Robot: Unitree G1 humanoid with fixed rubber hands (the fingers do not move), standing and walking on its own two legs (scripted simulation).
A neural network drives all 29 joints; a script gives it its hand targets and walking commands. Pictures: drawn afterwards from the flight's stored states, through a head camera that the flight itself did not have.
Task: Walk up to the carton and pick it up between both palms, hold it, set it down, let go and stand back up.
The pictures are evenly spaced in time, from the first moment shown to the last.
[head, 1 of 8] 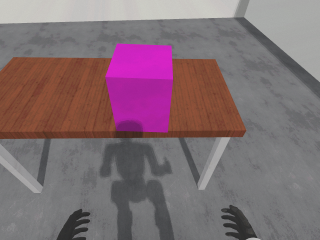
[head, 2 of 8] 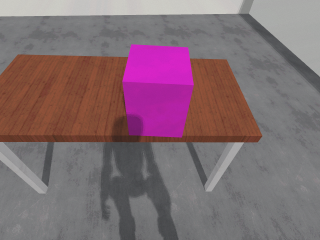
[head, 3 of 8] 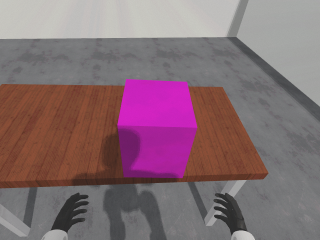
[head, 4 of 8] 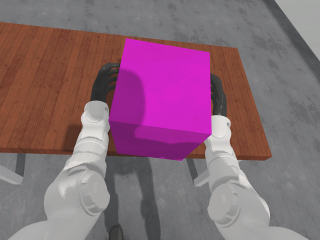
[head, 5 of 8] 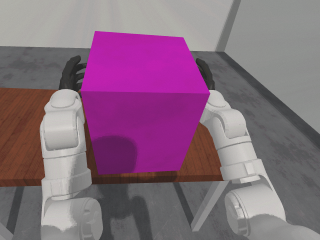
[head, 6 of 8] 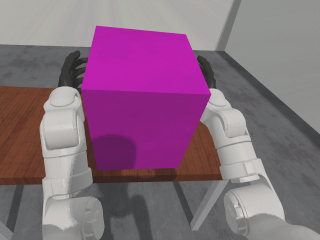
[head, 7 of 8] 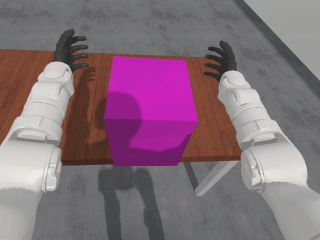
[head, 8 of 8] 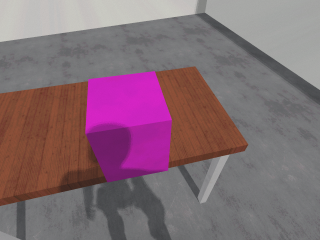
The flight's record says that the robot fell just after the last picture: no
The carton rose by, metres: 0.21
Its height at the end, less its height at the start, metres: +0.00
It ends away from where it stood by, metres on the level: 0.02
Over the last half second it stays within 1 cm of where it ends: yes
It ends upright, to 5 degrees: yes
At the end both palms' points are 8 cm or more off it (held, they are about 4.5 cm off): yes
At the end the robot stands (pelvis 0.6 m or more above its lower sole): yes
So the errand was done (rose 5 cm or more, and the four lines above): yes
